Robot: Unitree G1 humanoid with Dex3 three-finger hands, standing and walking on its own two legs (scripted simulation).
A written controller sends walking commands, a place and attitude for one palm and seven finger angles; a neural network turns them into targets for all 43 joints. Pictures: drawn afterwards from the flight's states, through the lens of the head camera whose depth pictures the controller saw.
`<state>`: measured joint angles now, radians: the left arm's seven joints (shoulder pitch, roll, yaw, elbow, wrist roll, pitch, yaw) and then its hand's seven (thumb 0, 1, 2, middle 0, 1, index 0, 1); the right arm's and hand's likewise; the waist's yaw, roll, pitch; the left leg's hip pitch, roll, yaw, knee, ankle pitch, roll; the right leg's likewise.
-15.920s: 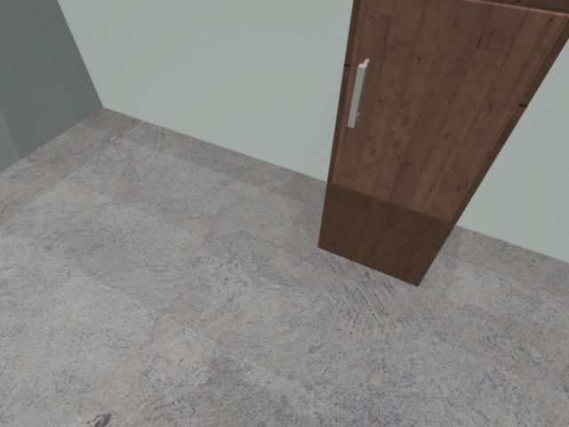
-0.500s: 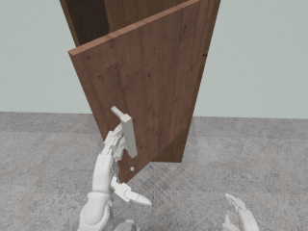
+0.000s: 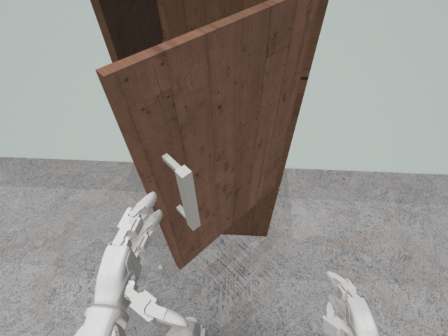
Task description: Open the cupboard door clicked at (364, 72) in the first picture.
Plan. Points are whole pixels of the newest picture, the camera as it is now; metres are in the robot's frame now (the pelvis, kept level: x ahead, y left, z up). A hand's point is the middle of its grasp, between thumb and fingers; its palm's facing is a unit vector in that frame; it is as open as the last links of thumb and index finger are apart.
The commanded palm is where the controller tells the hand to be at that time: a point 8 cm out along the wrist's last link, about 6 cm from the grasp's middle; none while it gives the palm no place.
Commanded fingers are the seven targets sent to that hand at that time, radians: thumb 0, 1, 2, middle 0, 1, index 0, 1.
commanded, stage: slide the hand sideways off the handle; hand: left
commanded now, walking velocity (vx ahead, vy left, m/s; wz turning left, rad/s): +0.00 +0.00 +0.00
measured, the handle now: (182, 195) +0.34 +0.09 +0.08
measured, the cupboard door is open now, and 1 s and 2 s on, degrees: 46 46 46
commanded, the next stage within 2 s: draw the hand back to the body in 0.26 s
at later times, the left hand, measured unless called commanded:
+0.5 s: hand (130, 283) +0.19 +0.15 +0.08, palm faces -0.04 -1.00 -0.04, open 16.3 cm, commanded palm +0.17 +0.21 +0.09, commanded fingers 0.00 -0.50 0.30 -0.15 -0.30 -0.15 -0.30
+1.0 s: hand (57, 275) +0.18 +0.22 +0.14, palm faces +0.18 -0.95 -0.26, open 15.5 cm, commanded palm +0.15 +0.26 +0.16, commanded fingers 0.00 -0.05 0.50 -0.17 -0.30 -0.17 -0.30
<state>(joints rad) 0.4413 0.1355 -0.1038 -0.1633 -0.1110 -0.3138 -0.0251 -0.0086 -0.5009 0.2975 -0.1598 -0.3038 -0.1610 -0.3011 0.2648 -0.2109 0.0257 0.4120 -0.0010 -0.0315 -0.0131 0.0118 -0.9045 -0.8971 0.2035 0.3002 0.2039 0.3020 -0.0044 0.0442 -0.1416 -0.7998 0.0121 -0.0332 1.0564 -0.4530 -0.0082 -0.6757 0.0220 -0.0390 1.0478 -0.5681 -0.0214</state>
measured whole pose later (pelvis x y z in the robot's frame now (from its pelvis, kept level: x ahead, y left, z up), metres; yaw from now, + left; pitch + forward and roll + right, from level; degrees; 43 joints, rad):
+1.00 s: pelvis +0.00 +0.01 +0.03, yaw +0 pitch +4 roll -2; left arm 0.59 0.31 0.14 -0.41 -0.13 -0.08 0.01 -0.01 -0.34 0.37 -0.16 -0.30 -0.16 -0.30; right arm 0.27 -0.22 0.05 0.47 0.03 -0.08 -0.11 0.01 -0.90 -0.90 0.20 0.30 0.20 0.30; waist 0.04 0.06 -0.13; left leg -0.56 0.01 -0.04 0.87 -0.38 0.01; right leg -0.41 0.03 -0.04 0.80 -0.46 0.00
